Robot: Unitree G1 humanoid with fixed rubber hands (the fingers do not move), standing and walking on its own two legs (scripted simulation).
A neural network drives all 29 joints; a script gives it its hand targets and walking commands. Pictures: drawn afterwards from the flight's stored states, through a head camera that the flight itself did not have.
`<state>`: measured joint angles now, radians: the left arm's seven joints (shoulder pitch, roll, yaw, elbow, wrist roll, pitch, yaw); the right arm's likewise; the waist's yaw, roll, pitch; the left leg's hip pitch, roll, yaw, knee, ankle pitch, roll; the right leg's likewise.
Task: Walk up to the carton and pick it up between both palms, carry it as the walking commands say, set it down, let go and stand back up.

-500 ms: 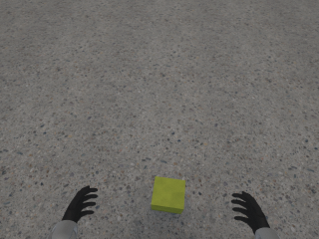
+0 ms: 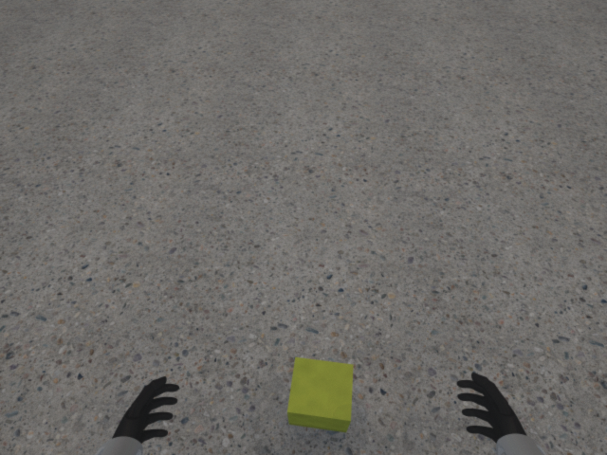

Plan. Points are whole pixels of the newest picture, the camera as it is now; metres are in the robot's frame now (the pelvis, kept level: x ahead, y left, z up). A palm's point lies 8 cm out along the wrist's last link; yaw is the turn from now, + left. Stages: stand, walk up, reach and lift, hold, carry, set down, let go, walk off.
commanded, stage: stand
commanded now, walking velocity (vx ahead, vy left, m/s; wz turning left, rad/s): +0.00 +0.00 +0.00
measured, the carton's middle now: (320, 394) +0.37 -0.02 -0.70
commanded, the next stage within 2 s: none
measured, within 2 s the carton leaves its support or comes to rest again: neither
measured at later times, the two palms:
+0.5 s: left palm out of the picture +0.12 +0.29 -0.09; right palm out of the picture +0.13 -0.29 -0.10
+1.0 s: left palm out of the picture +0.09 +0.30 -0.09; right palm out of the picture +0.10 -0.30 -0.10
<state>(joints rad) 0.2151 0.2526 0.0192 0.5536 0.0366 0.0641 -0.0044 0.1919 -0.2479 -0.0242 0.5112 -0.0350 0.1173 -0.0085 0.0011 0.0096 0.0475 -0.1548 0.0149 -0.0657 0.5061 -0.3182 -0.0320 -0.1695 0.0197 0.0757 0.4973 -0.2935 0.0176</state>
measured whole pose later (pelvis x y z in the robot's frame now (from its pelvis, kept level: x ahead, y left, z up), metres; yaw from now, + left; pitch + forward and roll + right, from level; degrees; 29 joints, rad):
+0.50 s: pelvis +0.01 +0.00 +0.00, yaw +1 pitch -1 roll +0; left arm 0.17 0.33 0.03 0.84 0.04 0.01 0.02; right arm 0.18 -0.35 -0.02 0.80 -0.04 0.01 -0.03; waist 0.00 0.02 0.03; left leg -0.14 0.01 -0.07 0.47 -0.31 -0.03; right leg -0.16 0.01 0.06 0.47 -0.29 0.02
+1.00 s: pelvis +0.00 +0.00 +0.01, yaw +1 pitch -2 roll +0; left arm 0.15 0.36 0.02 0.94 0.03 0.01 0.02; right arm 0.16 -0.38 0.00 0.92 -0.03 0.00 -0.03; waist 0.00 0.01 0.03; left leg -0.11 0.01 -0.06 0.41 -0.26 -0.03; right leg -0.13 0.00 0.05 0.41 -0.25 0.02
